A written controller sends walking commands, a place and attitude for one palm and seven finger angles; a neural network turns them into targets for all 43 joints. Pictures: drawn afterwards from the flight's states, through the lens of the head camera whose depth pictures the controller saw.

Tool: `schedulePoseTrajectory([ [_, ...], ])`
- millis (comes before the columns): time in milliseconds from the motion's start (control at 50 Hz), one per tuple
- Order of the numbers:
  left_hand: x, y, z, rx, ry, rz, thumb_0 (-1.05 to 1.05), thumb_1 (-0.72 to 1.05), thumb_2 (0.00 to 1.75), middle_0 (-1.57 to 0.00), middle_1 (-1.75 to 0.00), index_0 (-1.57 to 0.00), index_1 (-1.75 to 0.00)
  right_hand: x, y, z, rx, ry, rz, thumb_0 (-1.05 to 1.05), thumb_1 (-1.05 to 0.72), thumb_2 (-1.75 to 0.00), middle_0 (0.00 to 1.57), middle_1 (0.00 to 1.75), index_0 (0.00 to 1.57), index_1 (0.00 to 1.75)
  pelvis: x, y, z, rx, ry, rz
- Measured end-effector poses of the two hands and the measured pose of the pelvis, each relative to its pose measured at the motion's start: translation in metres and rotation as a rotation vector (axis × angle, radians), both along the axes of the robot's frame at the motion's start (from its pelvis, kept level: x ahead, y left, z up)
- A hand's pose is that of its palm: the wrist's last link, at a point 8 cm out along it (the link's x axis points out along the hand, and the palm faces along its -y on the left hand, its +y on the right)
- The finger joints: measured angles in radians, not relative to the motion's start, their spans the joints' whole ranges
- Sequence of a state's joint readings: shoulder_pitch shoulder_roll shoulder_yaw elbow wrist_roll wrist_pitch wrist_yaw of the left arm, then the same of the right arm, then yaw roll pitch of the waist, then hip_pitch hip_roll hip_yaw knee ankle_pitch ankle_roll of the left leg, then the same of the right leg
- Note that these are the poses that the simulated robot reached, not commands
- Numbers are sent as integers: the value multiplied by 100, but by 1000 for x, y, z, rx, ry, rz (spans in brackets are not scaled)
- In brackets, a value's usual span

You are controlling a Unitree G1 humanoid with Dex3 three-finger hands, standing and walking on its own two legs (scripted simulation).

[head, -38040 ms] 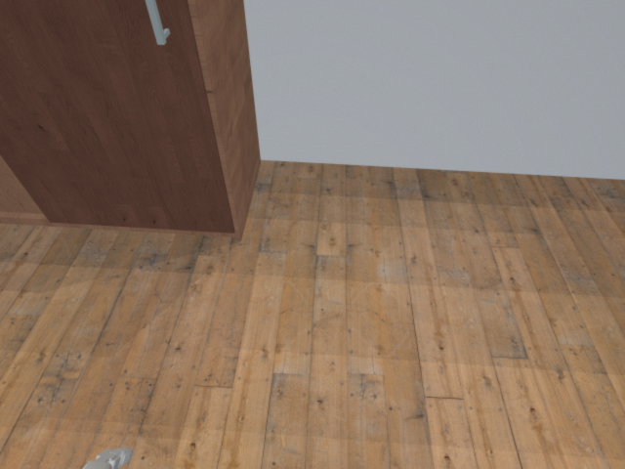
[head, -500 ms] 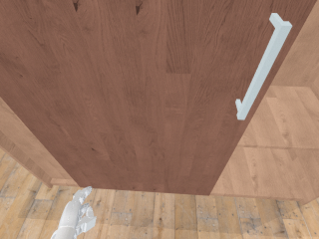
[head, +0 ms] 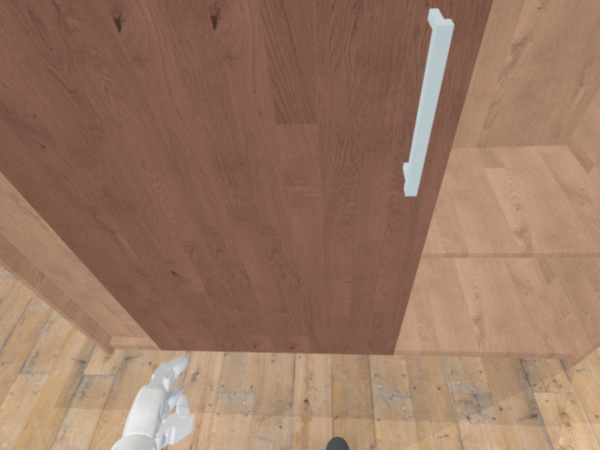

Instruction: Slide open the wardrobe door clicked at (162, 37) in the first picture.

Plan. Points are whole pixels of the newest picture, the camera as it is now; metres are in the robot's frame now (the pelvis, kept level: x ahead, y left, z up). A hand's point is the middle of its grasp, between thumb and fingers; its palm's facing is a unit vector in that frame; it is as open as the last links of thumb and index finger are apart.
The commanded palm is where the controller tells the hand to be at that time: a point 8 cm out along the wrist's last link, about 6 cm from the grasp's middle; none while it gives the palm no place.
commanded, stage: stop stepping back and stand still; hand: right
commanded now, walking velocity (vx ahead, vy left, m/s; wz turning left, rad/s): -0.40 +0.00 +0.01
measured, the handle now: (421, 115) +0.50 -0.17 +0.19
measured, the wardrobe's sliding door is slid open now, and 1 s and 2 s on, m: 0.56 0.56 0.56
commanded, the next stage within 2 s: none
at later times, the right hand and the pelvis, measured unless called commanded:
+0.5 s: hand out of the picture +0.13 -0.37 +0.16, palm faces +0.47 +0.84 -0.27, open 7.4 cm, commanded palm +0.05 -0.39 +0.18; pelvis -0.11 -0.10 -0.03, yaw +3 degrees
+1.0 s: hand out of the picture +0.17 -0.34 +0.14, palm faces +0.34 +0.85 -0.41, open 7.4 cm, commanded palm +0.10 -0.39 +0.18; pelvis -0.06 -0.10 -0.01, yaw +4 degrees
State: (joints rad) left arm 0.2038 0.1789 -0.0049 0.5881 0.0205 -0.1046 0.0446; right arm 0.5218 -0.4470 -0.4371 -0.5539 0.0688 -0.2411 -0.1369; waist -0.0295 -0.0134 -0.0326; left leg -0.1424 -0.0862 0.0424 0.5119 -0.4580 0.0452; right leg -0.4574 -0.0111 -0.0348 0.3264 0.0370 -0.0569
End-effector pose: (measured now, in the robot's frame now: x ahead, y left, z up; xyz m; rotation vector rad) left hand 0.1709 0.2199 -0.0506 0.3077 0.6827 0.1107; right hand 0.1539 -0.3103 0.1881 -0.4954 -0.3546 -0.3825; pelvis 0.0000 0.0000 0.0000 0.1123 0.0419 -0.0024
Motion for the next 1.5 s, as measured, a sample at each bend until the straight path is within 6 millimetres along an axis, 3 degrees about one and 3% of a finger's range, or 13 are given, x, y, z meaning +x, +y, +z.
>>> schedulePoseTrajectory([
  [160, -45, -10, -19, 38, 12, 81, 1, 90, 90, -21, -30, -20, -30, 4, -7, -22, 47, -58, 131, 2, -89, -90, 21, 30, 21, 30, -34, -27, -21, -12, -52, 61],
  [220, -72, -19, -11, 22, 20, 110, 1, 90, 90, -21, -30, -20, -30, 3, -18, -22, 66, -19, 142, 2, -89, -90, 21, 30, 21, 30, -53, -35, -13, -8, -63, 48],
  [300, -108, -33, 3, -13, 24, 121, 1, 90, 90, -21, -30, -20, -30, -35, -27, -5, 5, 50, 149, 2, -89, -90, 21, 30, 21, 30, -71, -46, 2, -13, -47, 23],
  [360, -127, -34, -8, 16, 35, 119, 1, 90, 90, -21, -30, -20, -30, -71, -34, 1, -97, 28, 161, 2, -89, -90, 21, 30, 21, 30, -85, -59, -14, -75, -35, 101],
  [520, -168, -68, -31, 48, 86, 184, 1, 90, 90, -21, -30, -20, -30, -65, -104, -27, 98, -95, -5, 1, -89, -90, 21, 30, 21, 30, -109, -103, -24, -64, -53, 52],
  [660, -189, -120, -11, -67, 129, 148, 1, 90, 90, -21, -30, -20, -30, -79, -84, -7, 56, 38, 135, 2, -89, -90, 20, 30, 20, 30, -108, -112, 9, -45, -33, 61],
  [760, -177, -127, -15, -79, 169, 138, 1, 90, 90, -21, -30, -21, -30, -78, -95, 10, -46, 102, 84, 2, -89, -90, 21, 30, 21, 30, -95, -114, 19, -27, -7, 54],
  [860, -140, -111, -35, -84, 125, 113, 1, 90, 90, -21, -30, -21, -30, -58, -108, -6, -65, 162, -35, 2, -89, -90, 21, 30, 21, 30, -84, -108, 1, -113, 17, 63],
  [1020, -90, -72, -35, -60, 61, 152, 1, 90, 90, -21, -30, -20, -30, -17, -67, -35, 58, 165, 47, 2, -89, -90, 20, 30, 21, 30, -61, -99, -11, -126, -1, 79],
  [1120, -75, -56, -25, -59, 31, 162, 1, 90, 90, -21, -30, -20, -30, -3, -52, -14, -36, 146, 97, 2, -89, -90, 21, 30, 21, 30, -47, -87, -7, -119, 9, 51],
  [1240, -64, -43, -39, -77, 97, 147, 1, 90, 90, -21, -30, -20, -30, 2, -54, -4, -141, 156, 37, 2, -89, -90, 21, 30, 21, 30, -34, -73, -9, -146, 40, 69],
  [1380, -49, -40, -54, -77, 166, 160, 1, 90, 90, -21, -30, -20, -30, 19, -55, -38, 10, 242, -45, 2, -89, -90, 21, 30, 21, 30, -9, -73, -10, -146, -7, 67],
  [1500, -25, -49, -53, -127, 111, 121, 1, 90, 90, -20, -30, -20, -30, 39, -32, -18, -61, 192, 5, 2, -89, -90, 21, 30, 21, 30, 5, -60, -11, -142, -27, 22],
])
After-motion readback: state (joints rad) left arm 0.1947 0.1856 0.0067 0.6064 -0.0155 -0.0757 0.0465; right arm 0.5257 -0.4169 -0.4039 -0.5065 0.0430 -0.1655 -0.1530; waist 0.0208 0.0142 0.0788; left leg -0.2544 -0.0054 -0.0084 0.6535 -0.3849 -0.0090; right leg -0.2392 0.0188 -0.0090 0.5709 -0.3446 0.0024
